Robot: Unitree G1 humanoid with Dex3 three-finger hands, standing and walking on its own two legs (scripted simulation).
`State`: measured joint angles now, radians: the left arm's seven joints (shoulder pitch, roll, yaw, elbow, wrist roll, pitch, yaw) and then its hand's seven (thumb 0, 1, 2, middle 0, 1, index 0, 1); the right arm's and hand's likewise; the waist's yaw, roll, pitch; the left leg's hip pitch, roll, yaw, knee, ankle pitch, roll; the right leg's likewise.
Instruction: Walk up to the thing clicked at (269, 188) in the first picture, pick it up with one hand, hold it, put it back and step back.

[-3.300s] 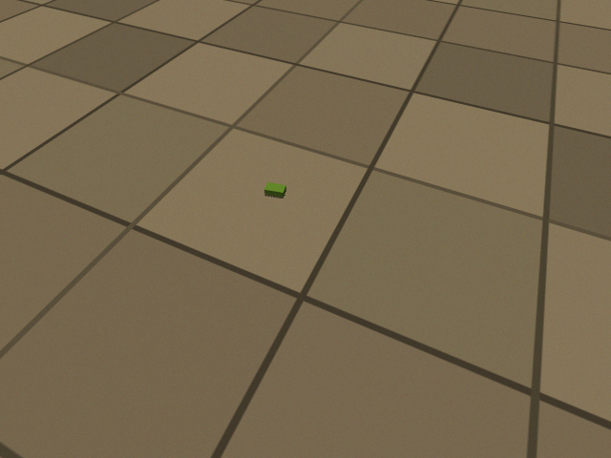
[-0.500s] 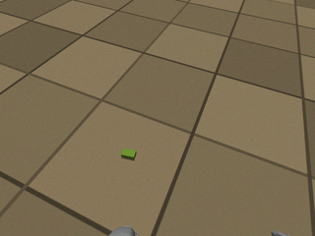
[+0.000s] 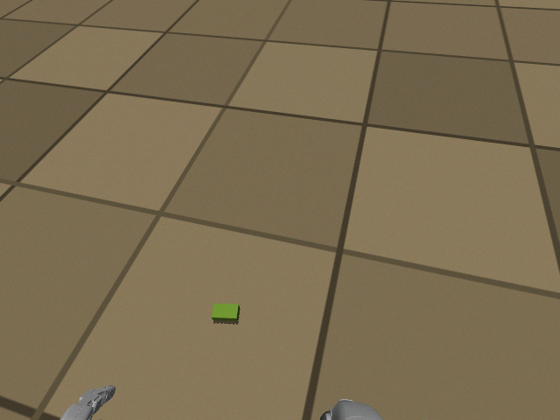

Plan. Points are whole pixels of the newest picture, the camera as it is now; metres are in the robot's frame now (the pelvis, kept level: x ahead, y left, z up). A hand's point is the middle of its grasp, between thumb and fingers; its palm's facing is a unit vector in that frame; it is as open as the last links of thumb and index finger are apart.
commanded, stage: walk up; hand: left
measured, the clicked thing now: (225, 312) +0.55 +0.25 -0.74
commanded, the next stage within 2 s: none
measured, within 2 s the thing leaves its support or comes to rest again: neither
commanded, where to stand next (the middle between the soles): +0.15 +0.01 m, yaw +0 degrees
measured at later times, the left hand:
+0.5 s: hand out of the picture +0.12 +0.31 -0.16, palm faces -0.01 -0.95 -0.31, open 7.4 cm
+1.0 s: hand out of the picture +0.11 +0.29 -0.13, palm faces -0.01 -0.93 -0.37, open 7.4 cm
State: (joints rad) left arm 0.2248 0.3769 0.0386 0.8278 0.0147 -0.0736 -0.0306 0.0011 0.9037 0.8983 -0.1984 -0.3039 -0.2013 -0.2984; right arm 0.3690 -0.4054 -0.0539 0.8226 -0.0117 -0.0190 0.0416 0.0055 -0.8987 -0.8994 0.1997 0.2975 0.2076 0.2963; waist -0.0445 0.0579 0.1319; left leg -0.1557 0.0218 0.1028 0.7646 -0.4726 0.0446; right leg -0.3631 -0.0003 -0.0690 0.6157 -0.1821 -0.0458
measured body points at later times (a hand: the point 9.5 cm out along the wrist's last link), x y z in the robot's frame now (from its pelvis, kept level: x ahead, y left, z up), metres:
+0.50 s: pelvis +0.04 +0.05 +0.00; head +0.07 +0.08 +0.45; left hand +0.12 +0.36 -0.14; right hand +0.11 -0.27 -0.10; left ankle +0.11 +0.17 -0.72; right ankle +0.06 -0.10 -0.69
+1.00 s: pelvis +0.05 +0.03 +0.02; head +0.05 +0.01 +0.46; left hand +0.11 +0.34 -0.11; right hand +0.15 -0.27 -0.12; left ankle +0.11 +0.17 -0.72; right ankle +0.02 -0.11 -0.72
